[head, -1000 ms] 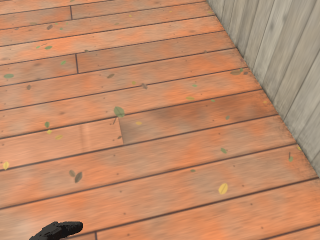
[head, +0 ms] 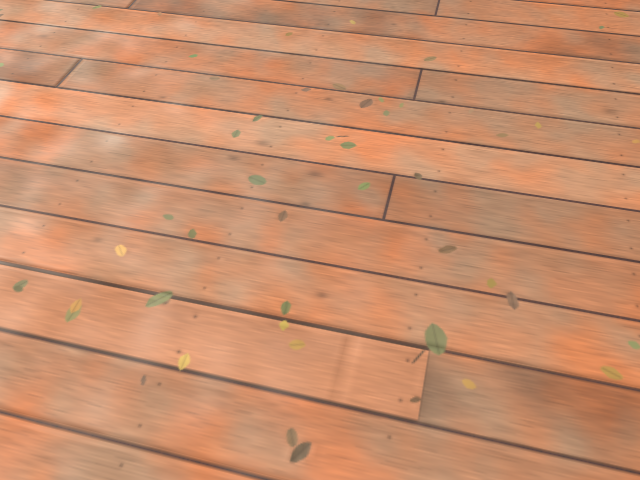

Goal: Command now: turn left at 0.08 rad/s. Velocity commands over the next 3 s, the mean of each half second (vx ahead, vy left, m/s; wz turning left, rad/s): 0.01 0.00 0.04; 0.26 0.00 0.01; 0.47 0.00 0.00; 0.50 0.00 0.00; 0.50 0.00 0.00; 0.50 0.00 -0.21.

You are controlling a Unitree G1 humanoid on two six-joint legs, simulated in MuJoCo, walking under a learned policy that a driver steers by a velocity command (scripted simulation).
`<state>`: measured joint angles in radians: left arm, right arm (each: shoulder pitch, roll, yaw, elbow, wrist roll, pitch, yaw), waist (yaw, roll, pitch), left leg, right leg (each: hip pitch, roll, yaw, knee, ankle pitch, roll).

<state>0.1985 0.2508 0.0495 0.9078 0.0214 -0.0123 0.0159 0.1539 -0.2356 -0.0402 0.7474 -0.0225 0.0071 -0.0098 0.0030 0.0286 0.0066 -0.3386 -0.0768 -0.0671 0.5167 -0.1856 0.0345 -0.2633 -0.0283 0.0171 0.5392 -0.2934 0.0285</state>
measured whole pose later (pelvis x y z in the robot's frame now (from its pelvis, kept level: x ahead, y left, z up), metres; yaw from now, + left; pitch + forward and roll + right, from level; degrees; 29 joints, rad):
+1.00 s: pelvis +0.14 +0.01 +0.01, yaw +0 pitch +1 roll +0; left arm 0.19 0.29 0.06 0.94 -0.03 -0.09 -0.01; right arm 0.39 -0.21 -0.04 1.01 0.01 -0.09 0.01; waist -0.04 -0.03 0.00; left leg -0.04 -0.05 0.01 0.28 -0.26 0.06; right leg -0.55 -0.08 0.00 1.04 -0.24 -0.04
